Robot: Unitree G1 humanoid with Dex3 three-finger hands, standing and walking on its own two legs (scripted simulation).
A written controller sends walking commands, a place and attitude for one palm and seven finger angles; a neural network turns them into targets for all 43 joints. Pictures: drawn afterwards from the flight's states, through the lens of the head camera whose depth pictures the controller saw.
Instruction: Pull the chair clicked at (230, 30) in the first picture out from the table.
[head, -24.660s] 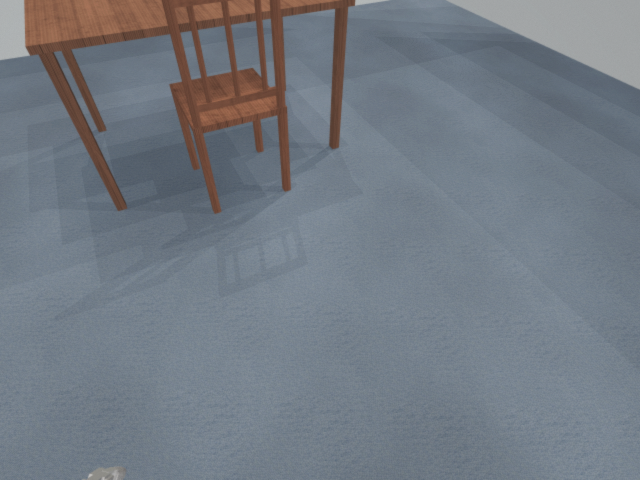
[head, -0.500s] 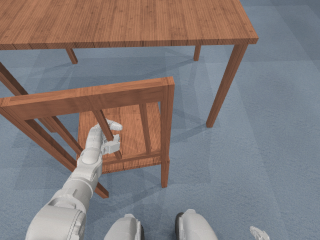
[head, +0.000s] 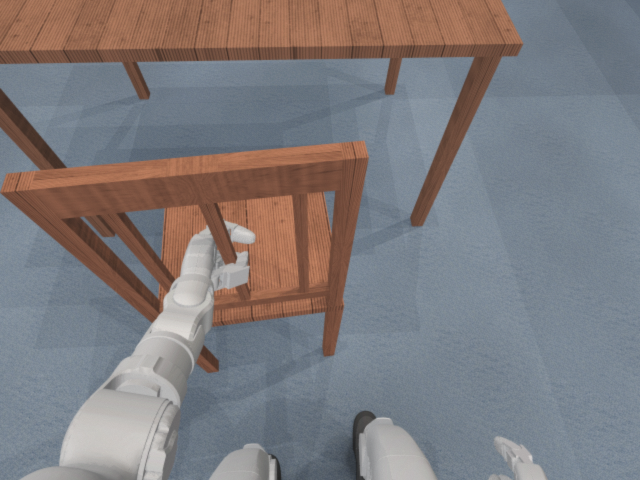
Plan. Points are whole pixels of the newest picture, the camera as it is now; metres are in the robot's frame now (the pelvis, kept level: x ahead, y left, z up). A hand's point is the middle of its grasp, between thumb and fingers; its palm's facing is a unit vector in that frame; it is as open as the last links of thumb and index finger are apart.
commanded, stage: step backward, pulling the chair out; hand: left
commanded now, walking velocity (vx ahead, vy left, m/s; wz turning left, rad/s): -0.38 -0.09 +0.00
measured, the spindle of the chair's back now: (230, 257) +0.42 +0.12 -0.07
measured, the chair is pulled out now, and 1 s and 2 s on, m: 0.26 0.47 0.62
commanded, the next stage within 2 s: stop walking, hand still on the chair in 1.10 s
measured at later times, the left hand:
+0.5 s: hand (230, 338) +0.29 +0.11 -0.05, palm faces -0.09 -0.98 -0.20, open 5.1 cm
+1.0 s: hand (210, 431) +0.18 +0.13 -0.05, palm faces -0.04 -0.98 -0.20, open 5.2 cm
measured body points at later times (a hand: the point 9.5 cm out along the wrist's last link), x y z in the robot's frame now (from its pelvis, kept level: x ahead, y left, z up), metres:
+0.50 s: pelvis -0.09 +0.01 +0.00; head -0.01 +0.01 +0.45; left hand +0.29 +0.16 -0.04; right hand -0.02 -0.28 -0.12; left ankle +0.01 +0.13 -0.72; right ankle -0.01 -0.13 -0.71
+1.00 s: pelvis -0.18 +0.00 +0.01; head -0.12 +0.00 +0.45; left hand +0.18 +0.18 -0.04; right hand -0.11 -0.27 -0.12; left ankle -0.12 +0.13 -0.72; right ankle -0.12 -0.14 -0.71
